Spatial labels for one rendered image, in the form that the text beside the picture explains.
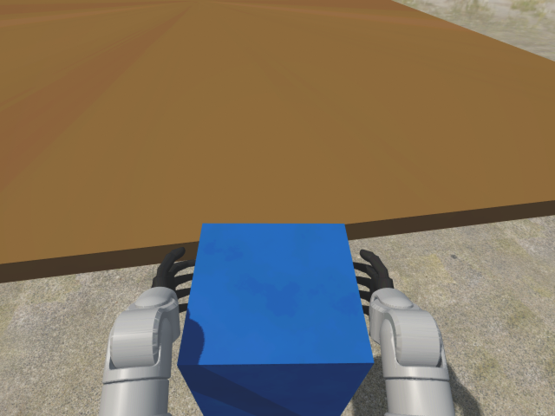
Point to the robot right forearm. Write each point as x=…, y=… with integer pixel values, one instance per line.
x=413, y=356

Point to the robot left forearm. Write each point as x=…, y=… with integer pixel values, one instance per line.
x=139, y=356

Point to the carton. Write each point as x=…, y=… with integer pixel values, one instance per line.
x=274, y=323

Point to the robot left hand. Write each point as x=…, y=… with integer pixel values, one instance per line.
x=167, y=271

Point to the robot right hand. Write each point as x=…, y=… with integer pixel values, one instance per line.
x=378, y=273

